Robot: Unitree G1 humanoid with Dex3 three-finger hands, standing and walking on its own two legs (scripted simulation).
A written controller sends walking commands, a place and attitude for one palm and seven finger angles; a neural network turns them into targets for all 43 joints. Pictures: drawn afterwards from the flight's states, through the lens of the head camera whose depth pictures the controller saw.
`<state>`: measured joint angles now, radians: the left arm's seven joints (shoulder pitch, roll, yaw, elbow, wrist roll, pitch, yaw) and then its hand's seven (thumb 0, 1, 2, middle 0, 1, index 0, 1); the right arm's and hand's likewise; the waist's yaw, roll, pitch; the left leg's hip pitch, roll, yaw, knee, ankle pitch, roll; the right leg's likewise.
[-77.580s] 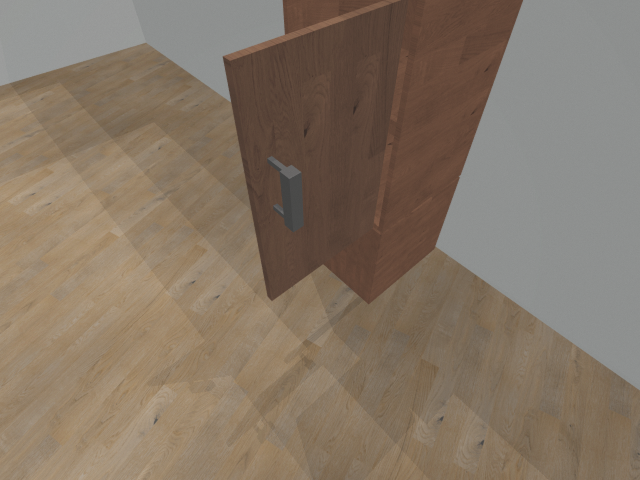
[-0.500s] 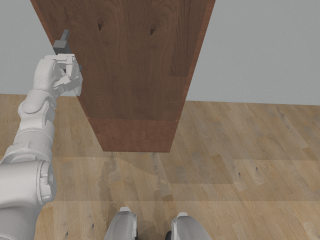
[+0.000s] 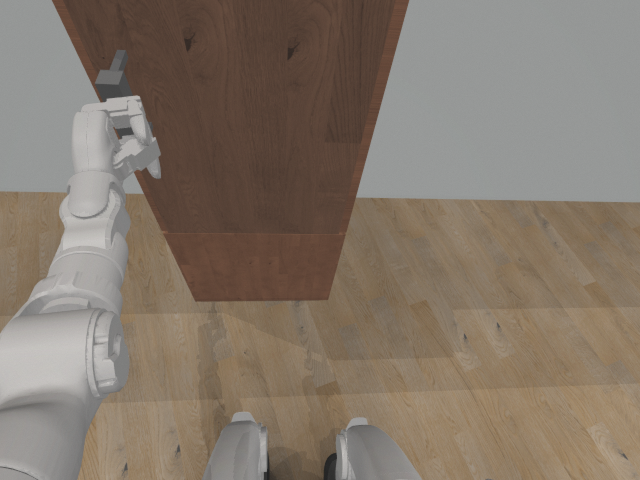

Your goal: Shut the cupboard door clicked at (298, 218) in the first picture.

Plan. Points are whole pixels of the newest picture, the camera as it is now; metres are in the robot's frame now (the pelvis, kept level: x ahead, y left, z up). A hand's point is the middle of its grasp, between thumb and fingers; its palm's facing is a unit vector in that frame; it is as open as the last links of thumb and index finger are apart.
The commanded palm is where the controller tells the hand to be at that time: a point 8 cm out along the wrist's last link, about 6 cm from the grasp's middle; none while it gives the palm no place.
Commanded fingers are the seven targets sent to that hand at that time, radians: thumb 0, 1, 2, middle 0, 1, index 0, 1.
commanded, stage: pull the fist back off the door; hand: left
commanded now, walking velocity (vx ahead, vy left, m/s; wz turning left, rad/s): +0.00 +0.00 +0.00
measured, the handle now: (131, 108) +0.58 +0.22 +0.09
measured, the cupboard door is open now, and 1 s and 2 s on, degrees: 0 0 0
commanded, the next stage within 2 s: draw the hand back to the body in 0.56 s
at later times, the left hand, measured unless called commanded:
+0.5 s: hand (167, 171) +0.47 +0.16 +0.09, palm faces +0.08 -1.00 -0.02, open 3.1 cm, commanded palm +0.42 +0.21 +0.10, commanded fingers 0.00 0.90 0.90 -1.30 -1.50 -1.30 -1.50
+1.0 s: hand (119, 189) +0.40 +0.19 +0.14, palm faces +0.09 -1.00 -0.03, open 3.1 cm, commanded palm +0.36 +0.24 +0.14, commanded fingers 0.00 0.90 0.90 -1.30 -1.50 -1.30 -1.50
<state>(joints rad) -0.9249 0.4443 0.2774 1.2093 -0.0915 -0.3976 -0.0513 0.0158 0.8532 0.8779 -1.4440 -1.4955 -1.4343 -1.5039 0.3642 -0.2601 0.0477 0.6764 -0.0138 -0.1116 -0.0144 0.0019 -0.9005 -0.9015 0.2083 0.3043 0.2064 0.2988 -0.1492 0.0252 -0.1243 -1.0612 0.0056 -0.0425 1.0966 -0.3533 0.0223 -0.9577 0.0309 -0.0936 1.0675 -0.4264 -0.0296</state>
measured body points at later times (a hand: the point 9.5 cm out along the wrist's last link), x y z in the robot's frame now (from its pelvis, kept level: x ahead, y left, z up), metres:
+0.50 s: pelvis +0.06 -0.01 +0.03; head +0.13 -0.01 +0.48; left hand +0.46 +0.22 +0.10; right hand +0.12 -0.27 -0.08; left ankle +0.09 +0.10 -0.65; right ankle +0.05 -0.11 -0.65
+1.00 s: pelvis +0.07 -0.01 +0.05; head +0.10 -0.03 +0.50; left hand +0.39 +0.24 +0.15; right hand +0.22 -0.26 -0.05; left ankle +0.09 +0.10 -0.65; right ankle +0.05 -0.11 -0.65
